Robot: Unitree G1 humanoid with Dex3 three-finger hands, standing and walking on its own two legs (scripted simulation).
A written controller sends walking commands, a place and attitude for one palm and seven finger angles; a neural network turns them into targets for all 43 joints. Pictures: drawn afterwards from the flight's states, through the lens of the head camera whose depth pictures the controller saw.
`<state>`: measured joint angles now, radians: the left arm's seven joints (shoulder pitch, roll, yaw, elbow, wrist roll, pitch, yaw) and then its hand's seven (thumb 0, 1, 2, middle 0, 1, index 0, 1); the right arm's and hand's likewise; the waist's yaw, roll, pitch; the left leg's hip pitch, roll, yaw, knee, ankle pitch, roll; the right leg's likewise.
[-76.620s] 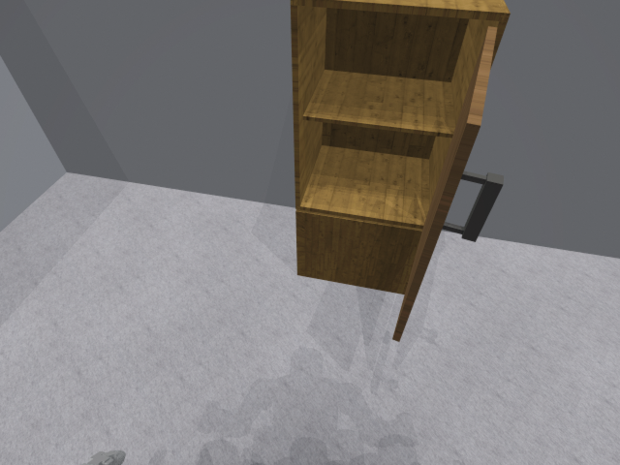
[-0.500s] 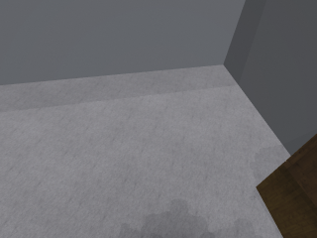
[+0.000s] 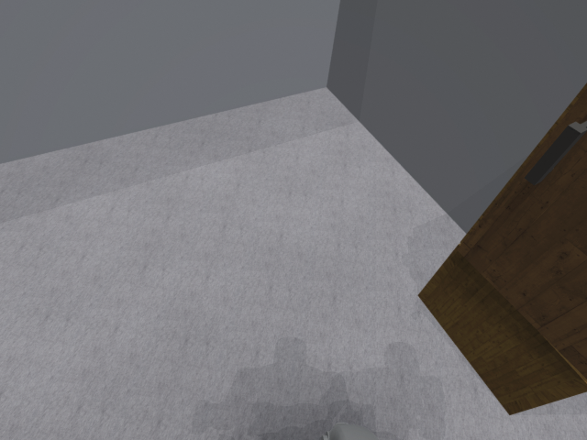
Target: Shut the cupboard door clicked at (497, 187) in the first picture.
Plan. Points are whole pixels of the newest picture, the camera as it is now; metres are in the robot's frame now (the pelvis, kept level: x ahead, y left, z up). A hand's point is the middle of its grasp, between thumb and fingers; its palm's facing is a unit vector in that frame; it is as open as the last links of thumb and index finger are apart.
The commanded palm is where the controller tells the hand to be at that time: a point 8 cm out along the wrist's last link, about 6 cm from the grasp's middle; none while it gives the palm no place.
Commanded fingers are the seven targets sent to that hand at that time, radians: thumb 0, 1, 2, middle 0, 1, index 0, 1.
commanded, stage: turn to face it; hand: left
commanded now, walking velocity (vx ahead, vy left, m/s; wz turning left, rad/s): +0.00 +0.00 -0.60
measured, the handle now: (560, 152) +0.62 -0.47 +0.05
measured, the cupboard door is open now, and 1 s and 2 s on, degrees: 4 4 4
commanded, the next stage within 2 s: take the last steps up to it in 1.54 s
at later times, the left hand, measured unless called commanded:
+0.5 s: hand (195, 431) +0.15 +0.15 -0.17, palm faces -0.27 -0.93 -0.23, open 7.4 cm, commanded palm none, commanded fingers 0.00 0.90 0.90 -0.20 -0.30 -0.20 -0.30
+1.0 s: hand (242, 362) +0.26 +0.10 -0.16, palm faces -0.57 -0.77 -0.28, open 7.4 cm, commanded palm none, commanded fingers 0.00 0.90 0.90 -0.20 -0.30 -0.20 -0.30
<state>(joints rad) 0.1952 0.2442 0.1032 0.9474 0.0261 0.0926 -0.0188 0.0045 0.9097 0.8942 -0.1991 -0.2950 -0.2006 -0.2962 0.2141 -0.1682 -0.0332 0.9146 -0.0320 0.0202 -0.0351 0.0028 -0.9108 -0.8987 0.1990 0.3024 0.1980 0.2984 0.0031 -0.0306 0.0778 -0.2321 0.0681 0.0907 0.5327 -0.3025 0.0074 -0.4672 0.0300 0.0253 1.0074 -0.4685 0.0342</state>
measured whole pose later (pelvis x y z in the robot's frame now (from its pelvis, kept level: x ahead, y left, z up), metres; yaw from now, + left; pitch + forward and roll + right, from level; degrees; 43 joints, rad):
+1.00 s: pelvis +0.03 -0.01 -0.02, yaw -36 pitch +1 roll +0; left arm 0.13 0.26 0.08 0.87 0.03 0.05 -0.04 0.00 0.91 0.89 -0.20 -0.29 -0.20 -0.30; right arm 0.27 -0.24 -0.05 0.91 -0.02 0.04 -0.01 0.00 -0.91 -0.90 0.20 0.30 0.20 0.30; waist -0.02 0.04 0.08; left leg -0.27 0.18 0.24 0.71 -0.43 -0.05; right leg -0.29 -0.02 -0.07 0.60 -0.32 0.00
